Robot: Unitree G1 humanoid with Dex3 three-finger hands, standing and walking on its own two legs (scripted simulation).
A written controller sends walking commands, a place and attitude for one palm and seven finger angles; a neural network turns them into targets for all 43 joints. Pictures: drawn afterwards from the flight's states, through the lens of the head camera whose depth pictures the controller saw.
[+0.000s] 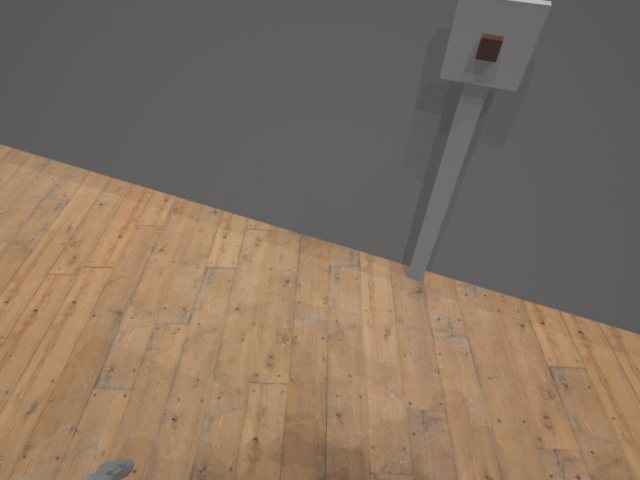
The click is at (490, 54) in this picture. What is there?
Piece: button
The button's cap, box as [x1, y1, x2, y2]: [475, 33, 503, 61]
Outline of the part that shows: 483,33 475,58 495,61 503,36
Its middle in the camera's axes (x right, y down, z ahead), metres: +0.37 -0.42 +0.85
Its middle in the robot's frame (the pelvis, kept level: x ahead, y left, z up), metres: +0.95 -0.32 +0.14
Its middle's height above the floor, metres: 0.91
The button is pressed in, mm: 0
